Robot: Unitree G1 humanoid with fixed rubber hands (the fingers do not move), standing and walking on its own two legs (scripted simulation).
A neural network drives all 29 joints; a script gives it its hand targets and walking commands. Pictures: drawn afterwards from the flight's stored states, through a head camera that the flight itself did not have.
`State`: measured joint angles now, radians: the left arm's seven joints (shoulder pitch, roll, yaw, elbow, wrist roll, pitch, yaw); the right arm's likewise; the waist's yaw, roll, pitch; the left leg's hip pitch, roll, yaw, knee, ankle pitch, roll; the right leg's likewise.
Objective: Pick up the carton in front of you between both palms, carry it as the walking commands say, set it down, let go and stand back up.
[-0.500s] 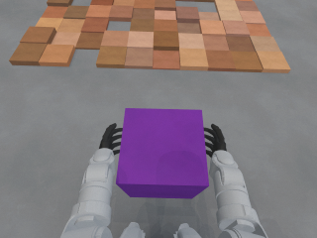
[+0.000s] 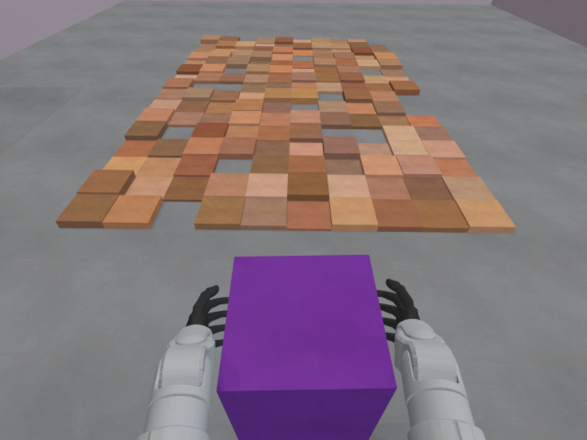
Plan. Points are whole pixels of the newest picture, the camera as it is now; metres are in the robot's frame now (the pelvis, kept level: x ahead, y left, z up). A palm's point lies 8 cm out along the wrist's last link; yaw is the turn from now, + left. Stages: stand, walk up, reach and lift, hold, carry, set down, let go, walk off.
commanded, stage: reach and lift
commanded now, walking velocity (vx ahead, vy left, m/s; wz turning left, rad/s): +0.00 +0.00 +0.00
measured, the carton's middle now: (302, 353) +0.30 +0.00 -0.05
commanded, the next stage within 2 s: hold in 0.88 s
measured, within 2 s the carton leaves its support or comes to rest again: neither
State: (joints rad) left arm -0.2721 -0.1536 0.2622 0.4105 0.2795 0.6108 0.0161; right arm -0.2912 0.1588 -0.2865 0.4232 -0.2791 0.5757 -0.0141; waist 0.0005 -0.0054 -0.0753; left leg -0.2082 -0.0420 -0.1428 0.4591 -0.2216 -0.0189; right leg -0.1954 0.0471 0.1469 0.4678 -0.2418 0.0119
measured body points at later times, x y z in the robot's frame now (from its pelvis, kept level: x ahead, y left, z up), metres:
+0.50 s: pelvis +0.00 +0.00 +0.00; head -0.03 +0.01 +0.45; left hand +0.30 +0.15 +0.02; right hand +0.31 -0.15 +0.03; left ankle +0.02 +0.13 -0.74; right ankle +0.01 -0.13 -0.74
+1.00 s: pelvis +0.01 +0.00 +0.01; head -0.04 +0.00 +0.45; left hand +0.30 +0.15 +0.04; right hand +0.31 -0.15 +0.05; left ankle +0.02 +0.13 -0.74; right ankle +0.01 -0.13 -0.74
